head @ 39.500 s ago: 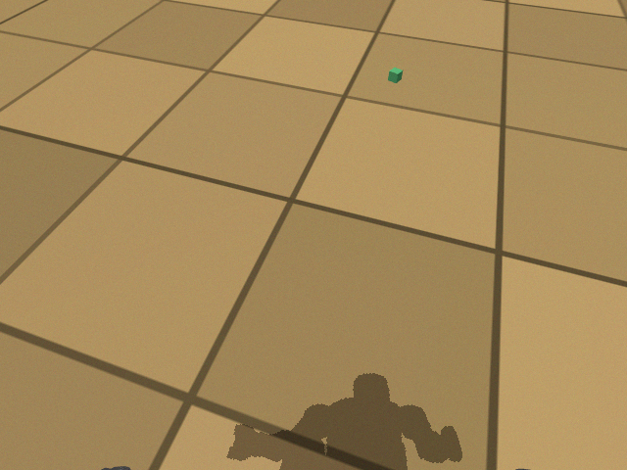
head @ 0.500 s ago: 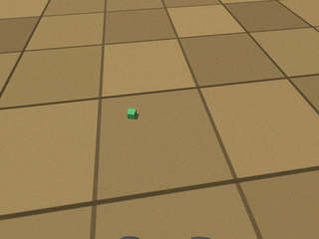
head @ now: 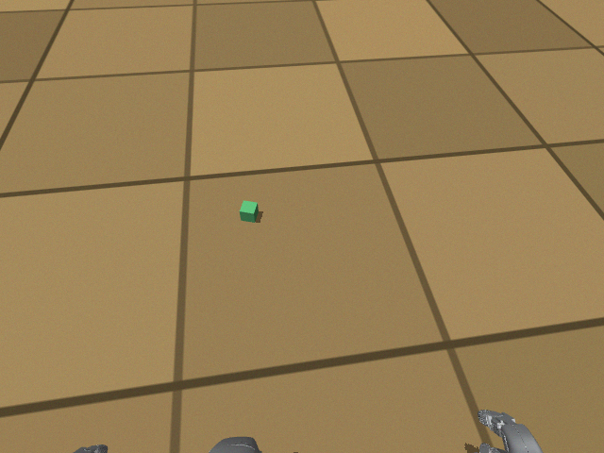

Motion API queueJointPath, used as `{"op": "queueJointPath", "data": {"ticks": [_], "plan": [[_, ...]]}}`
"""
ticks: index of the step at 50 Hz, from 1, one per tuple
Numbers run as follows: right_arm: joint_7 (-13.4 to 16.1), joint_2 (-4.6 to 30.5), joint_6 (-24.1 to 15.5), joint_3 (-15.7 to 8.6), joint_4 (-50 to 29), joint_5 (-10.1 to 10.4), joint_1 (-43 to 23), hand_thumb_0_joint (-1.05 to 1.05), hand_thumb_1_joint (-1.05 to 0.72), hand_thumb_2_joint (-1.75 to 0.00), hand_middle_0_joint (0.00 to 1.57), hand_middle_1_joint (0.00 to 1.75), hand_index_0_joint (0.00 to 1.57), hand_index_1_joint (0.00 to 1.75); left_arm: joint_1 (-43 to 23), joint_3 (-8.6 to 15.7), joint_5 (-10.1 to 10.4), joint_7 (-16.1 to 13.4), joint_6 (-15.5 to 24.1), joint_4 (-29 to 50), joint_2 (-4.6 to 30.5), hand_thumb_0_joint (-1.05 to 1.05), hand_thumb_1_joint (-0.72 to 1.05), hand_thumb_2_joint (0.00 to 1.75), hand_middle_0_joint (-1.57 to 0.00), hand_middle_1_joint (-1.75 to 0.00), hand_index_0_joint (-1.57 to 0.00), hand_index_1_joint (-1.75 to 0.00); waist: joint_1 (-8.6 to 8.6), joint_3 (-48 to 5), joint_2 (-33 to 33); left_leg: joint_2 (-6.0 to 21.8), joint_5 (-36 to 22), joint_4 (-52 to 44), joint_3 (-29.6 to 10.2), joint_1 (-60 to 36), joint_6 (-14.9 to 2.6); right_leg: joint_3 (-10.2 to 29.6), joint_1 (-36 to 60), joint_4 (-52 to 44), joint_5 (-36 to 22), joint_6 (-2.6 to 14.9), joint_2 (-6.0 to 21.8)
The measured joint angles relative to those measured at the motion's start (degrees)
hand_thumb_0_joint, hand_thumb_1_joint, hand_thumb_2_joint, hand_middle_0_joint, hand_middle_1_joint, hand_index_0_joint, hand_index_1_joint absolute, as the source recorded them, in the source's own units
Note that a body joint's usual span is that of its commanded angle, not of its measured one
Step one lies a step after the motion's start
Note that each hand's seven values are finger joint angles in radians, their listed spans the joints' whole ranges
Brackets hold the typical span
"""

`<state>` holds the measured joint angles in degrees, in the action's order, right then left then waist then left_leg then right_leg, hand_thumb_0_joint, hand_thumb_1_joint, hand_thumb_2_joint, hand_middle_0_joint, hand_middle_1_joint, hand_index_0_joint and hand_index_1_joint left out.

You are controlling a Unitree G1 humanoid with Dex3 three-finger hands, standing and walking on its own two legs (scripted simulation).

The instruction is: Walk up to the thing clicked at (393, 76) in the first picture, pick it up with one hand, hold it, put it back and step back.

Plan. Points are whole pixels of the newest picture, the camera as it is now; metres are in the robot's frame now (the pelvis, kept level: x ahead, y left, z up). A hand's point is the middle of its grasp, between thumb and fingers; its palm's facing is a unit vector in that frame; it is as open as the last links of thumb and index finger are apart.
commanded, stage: step back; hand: left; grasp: from above
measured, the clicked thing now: (249, 211) +1.03 +0.25 -0.74
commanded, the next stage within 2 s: stand in 0.06 s
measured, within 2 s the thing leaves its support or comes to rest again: neither
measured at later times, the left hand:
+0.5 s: hand out of the picture +0.08 +0.25 -0.14, palm faces -0.01 -0.94 -0.34, open 7.4 cm
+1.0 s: hand out of the picture +0.07 +0.25 -0.15, palm faces -0.02 -0.94 -0.34, open 7.4 cm
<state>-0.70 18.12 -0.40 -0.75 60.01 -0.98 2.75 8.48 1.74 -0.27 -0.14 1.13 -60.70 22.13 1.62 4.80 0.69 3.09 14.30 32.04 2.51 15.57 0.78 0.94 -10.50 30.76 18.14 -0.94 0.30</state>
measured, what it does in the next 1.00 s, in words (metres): stands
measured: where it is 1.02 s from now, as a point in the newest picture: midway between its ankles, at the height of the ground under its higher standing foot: outside the picture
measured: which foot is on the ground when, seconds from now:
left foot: down 0.00-1.00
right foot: down 0.00-1.00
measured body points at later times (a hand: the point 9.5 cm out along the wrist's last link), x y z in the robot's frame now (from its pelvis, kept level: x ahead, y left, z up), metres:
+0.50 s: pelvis +0.00 +0.00 +0.01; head +0.00 +0.00 +0.46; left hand +0.08 +0.30 -0.12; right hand +0.08 -0.30 -0.12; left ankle +0.03 +0.13 -0.73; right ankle -0.02 -0.13 -0.73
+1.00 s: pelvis +0.01 +0.00 +0.02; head +0.02 +0.00 +0.46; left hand +0.07 +0.30 -0.12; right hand +0.08 -0.30 -0.12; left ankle +0.03 +0.13 -0.73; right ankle -0.02 -0.13 -0.73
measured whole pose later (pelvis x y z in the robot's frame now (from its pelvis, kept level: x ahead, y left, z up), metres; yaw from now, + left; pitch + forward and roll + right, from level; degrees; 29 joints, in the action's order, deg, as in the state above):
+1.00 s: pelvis +0.01 +0.00 +0.02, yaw +1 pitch -2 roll +0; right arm -0.9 19.8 -0.9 0.1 66.5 -0.5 5.5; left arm 6.8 0.1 -0.2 0.3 0.7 -65.6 20.3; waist -0.3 2.7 0.4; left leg 2.1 8.2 19.2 2.5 9.3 1.0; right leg 0.5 -4.4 18.5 12.5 -1.2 1.1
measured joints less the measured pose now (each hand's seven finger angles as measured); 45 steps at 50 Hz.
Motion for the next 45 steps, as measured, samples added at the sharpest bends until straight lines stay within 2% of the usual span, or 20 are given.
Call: {"op": "queueJointPath", "data": {"ticks": [10,19,30,45], "plan": [[-0.2,1.0,-0.6,0.2,3.4,0.6,-1.1,0.00,-0.91,-0.90,0.20,0.30,0.21,0.30,-2.9,-1.4,0.2,0.2,-0.1,-2.8,-1.7,0.01,0.91,0.89,-0.21,-0.30,-0.21,-0.29,-0.85,-0.9,-0.6,-0.9,-3.5,-7.6,0.4,-4.6,-0.21,0.1,4.3,-7.1,-3.2,-0.49,0.8],[-0.2,1.6,-0.7,0.1,5.6,0.6,0.5,0.00,-0.91,-0.90,0.20,0.30,0.21,0.30,-3.8,-1.5,0.1,0.4,0.0,-4.2,-2.1,0.01,0.91,0.89,-0.21,-0.30,-0.21,-0.29,-1.70,-1.5,-0.4,-1.0,-5.9,-11.8,0.4,-6.8,0.02,0.0,6.2,-10.6,-5.3,-0.41,0.8],[-0.3,1.8,-0.3,0.1,6.8,0.4,2.8,0.00,-0.91,-0.90,0.20,0.30,0.20,0.30,-2.7,-1.4,-0.2,0.5,-0.3,-5.1,-1.8,0.01,0.91,0.89,-0.21,-0.30,-0.21,-0.29,-2.35,-2.0,-0.5,-0.9,-7.0,-13.0,0.1,-6.4,0.20,-0.3,5.8,-11.7,-6.2,-0.20,0.6],[-0.3,1.5,-0.3,0.6,6.7,0.4,3.2,0.00,-0.91,-0.90,0.20,0.30,0.20,0.30,-1.4,-1.6,0.0,0.5,-0.5,-5.1,-1.8,0.01,0.91,0.89,-0.21,-0.30,-0.21,-0.29,-2.08,-2.0,-0.4,-0.9,-6.4,-12.9,0.0,-6.1,0.24,-0.4,5.8,-12.0,-5.9,-0.17,0.6]]}}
